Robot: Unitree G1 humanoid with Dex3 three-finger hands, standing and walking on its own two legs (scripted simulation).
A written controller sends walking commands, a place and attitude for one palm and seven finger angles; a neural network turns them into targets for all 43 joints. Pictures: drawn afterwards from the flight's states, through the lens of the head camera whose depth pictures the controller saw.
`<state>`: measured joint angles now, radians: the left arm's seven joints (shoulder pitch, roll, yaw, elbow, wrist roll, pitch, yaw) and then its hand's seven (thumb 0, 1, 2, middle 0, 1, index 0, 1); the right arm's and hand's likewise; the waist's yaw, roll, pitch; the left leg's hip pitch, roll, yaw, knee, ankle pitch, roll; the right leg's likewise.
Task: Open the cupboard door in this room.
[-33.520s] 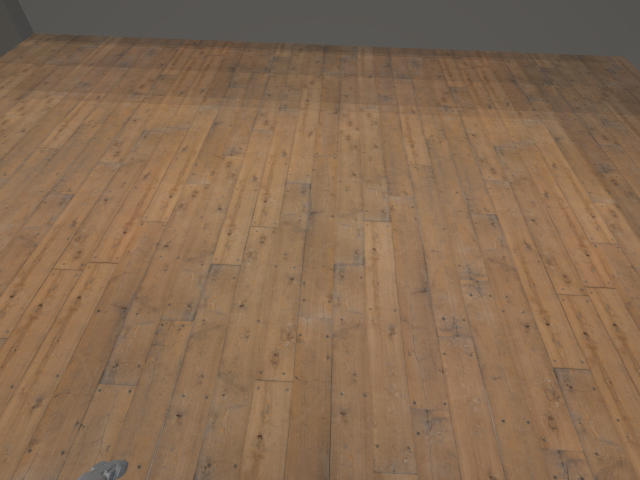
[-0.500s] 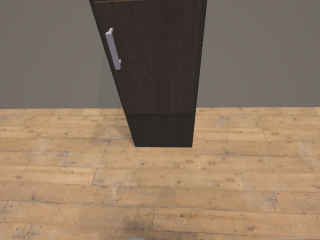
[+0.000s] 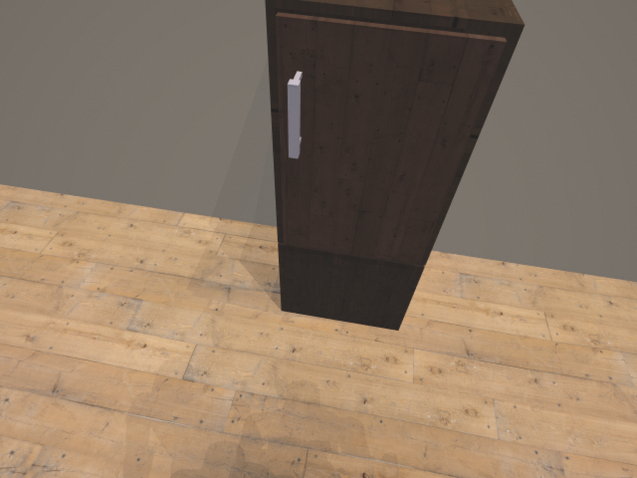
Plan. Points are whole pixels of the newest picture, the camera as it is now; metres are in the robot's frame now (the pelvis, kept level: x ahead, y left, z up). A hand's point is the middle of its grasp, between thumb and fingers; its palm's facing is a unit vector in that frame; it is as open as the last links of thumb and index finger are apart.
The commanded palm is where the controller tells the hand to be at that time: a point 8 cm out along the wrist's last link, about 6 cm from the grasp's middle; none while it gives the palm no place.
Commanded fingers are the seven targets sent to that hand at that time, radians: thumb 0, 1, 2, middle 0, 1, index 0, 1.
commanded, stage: take the last steps up to it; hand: left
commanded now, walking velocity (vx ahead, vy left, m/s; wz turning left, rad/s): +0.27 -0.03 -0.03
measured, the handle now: (296, 116) +0.73 +0.12 +0.07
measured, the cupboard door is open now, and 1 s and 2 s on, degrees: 0 0 0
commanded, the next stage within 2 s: come to a stop and stand still in 0.26 s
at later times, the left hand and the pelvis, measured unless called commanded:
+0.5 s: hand (256, 392) +0.27 +0.12 -0.16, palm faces -0.03 -0.97 -0.23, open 7.3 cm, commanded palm none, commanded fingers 0.00 0.90 0.90 -0.20 -0.30 -0.20 -0.30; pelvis +0.17 -0.05 -0.01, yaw -1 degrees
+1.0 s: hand (186, 441) +0.20 +0.22 -0.18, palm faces +0.06 -0.98 -0.18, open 7.3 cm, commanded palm none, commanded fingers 0.00 0.90 0.90 -0.20 -0.30 -0.20 -0.30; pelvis +0.18 +0.02 +0.00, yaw -1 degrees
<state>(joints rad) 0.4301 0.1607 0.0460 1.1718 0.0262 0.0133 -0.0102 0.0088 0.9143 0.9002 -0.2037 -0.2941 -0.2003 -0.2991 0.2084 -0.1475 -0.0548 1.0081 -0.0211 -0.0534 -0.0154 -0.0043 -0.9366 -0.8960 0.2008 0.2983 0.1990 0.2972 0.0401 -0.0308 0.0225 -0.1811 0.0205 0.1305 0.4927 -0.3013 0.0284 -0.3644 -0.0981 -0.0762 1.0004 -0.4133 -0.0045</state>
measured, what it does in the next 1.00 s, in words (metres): walks ahead: right foot, then left foot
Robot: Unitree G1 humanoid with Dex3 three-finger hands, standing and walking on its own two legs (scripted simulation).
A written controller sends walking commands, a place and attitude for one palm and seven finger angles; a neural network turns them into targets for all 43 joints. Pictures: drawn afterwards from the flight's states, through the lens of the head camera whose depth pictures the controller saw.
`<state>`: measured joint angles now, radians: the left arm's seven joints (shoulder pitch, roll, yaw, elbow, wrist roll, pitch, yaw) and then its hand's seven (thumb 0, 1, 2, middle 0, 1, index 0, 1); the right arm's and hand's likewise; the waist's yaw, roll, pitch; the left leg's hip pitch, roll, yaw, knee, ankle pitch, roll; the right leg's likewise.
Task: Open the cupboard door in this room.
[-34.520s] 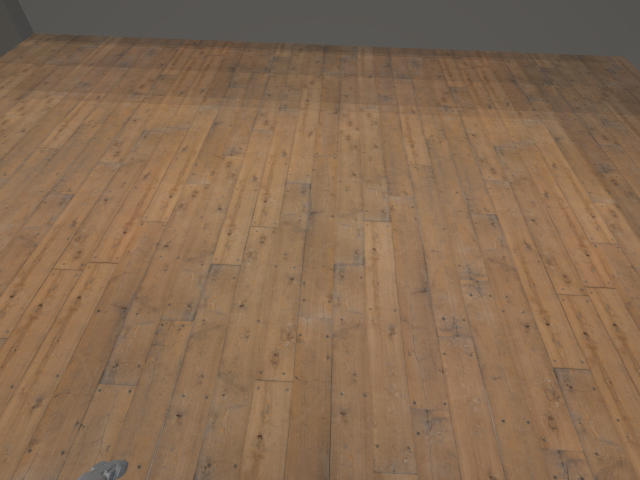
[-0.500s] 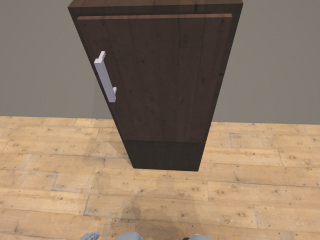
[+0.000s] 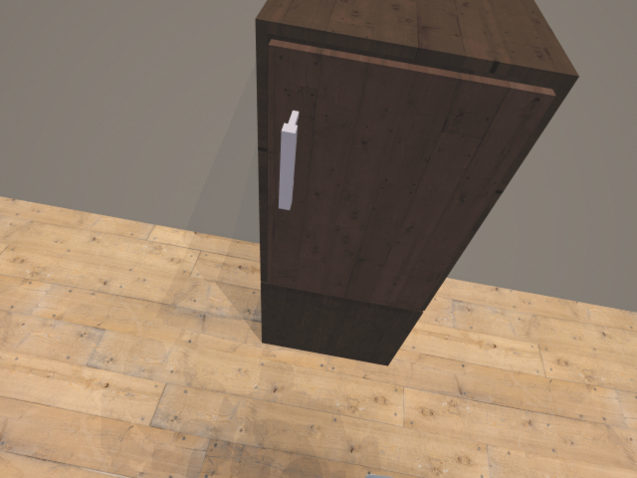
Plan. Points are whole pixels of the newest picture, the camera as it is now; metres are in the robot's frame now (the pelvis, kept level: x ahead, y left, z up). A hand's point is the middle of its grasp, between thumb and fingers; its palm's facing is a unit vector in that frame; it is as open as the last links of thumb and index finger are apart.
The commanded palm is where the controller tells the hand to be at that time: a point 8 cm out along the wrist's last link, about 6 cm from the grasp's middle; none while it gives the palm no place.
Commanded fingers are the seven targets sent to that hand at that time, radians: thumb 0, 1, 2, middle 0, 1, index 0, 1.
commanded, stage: come to a stop and stand still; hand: left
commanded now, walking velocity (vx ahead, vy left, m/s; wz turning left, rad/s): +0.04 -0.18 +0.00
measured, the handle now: (289, 162) +0.56 +0.11 +0.06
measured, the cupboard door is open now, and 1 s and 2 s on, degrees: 0 0 0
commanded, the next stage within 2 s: look again from close up in 0.80 s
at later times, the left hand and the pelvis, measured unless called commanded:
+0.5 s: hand out of the picture +0.05 +0.12 -0.16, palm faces -0.02 -0.98 -0.21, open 7.2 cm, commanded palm none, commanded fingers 0.00 0.90 0.90 -0.20 -0.30 -0.20 -0.30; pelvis -0.03 -0.06 +0.00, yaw -1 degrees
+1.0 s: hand out of the picture -0.05 +0.08 -0.18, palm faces +0.04 -0.99 -0.16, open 7.3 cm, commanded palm none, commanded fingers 0.00 0.90 0.90 -0.20 -0.30 -0.20 -0.30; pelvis -0.02 -0.07 +0.00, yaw +0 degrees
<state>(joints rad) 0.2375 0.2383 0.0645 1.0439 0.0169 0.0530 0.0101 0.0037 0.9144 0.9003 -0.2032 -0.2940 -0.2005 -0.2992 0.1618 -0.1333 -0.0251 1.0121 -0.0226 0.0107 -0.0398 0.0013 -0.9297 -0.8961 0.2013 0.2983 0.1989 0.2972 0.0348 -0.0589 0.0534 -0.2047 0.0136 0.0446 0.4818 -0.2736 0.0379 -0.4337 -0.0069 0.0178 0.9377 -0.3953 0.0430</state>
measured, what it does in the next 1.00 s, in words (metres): steps on the spot: right foot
